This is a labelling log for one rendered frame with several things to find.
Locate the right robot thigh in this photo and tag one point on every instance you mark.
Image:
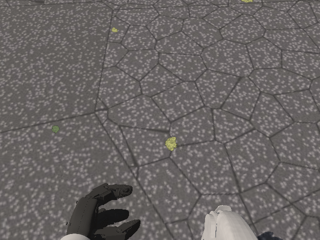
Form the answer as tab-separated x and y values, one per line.
227	225

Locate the left robot hand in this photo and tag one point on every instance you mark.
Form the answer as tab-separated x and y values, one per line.
90	221

